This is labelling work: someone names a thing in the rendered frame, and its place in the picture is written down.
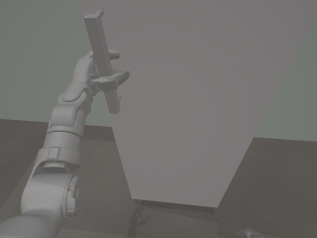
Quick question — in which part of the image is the robot left hand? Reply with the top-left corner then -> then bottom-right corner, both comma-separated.
72,49 -> 130,96

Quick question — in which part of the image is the robot right hand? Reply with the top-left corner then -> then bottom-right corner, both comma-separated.
243,226 -> 264,238

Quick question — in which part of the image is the handle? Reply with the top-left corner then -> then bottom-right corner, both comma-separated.
83,9 -> 121,114

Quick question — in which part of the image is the left robot forearm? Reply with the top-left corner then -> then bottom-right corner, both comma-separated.
21,81 -> 93,213

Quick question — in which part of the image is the robot left upper arm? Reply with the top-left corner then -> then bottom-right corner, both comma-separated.
0,173 -> 82,238

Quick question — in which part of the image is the fridge door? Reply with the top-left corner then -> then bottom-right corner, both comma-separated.
75,0 -> 317,208

